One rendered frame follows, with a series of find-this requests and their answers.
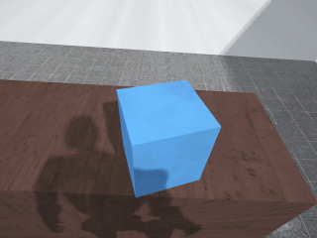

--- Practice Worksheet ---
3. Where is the carton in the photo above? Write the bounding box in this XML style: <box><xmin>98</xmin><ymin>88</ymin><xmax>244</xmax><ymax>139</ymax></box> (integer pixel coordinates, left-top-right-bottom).
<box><xmin>116</xmin><ymin>80</ymin><xmax>221</xmax><ymax>198</ymax></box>

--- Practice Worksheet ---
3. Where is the pedestal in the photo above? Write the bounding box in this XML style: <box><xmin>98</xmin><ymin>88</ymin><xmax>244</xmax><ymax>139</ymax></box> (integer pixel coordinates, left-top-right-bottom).
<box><xmin>0</xmin><ymin>79</ymin><xmax>317</xmax><ymax>238</ymax></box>

